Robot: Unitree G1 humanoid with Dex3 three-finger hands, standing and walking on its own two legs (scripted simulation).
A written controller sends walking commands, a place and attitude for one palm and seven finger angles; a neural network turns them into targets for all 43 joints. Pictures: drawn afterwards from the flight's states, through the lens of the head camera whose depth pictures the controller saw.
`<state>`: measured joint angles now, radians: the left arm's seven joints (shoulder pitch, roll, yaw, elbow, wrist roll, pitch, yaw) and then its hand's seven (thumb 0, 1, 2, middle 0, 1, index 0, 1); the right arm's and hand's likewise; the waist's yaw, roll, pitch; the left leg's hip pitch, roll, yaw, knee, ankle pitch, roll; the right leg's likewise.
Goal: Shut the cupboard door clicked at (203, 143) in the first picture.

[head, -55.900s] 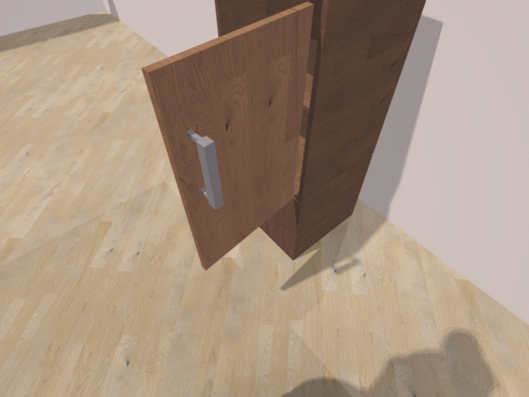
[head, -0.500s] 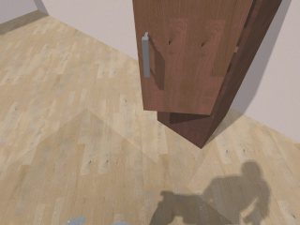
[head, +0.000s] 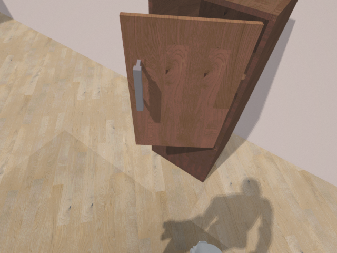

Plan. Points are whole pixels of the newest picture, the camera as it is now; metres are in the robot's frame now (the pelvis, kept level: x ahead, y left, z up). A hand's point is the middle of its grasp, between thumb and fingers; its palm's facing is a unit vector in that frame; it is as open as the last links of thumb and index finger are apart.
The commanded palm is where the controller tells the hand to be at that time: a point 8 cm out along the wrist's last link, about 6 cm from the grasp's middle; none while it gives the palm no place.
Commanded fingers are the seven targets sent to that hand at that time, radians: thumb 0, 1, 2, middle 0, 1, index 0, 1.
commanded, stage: take the last steps up to it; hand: left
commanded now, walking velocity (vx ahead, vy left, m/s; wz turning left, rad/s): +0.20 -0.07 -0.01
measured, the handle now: (139, 86) +0.59 +0.11 +0.03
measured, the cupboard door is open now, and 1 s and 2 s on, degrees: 33 33 33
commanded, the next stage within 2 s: come to a stop and stand still in 0.16 s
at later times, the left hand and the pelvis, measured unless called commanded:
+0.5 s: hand out of the picture +0.16 +0.11 -0.19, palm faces +0.08 -0.98 -0.18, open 7.3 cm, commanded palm none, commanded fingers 0.00 0.90 0.90 -0.20 -0.30 -0.20 -0.30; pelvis +0.14 -0.06 -0.01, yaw +1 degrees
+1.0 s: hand (107, 244) +0.17 +0.17 -0.18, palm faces +0.01 -0.97 -0.25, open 7.4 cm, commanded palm none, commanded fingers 0.00 0.90 0.90 -0.20 -0.30 -0.20 -0.30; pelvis +0.11 -0.02 -0.01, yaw -1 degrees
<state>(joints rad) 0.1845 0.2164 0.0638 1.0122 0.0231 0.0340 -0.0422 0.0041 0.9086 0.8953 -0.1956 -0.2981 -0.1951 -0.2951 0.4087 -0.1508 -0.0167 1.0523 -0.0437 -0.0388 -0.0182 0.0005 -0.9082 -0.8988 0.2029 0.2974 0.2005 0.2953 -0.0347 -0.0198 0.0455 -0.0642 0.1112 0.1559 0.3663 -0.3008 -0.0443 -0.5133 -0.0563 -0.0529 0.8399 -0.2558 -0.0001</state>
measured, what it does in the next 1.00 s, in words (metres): walks ahead: right foot, then left foot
